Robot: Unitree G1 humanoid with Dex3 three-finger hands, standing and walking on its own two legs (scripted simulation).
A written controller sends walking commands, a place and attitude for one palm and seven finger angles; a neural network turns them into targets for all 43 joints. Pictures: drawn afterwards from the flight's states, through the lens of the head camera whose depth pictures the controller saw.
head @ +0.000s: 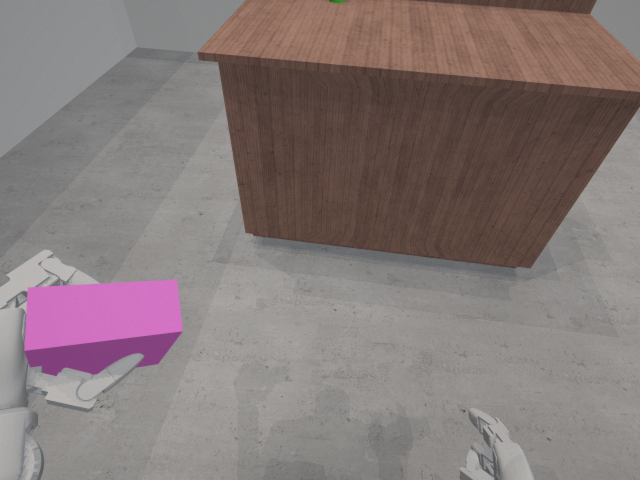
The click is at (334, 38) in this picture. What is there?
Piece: table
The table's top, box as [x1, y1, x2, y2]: [198, 0, 639, 100]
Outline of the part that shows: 198,51 198,57 201,60 639,100 639,60 590,14 413,0 345,0 341,3 334,3 328,0 245,0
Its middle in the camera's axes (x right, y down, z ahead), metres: +0.31 -0.64 +1.21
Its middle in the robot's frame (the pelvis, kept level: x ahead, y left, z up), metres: +1.36 -0.23 +0.05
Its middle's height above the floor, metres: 0.82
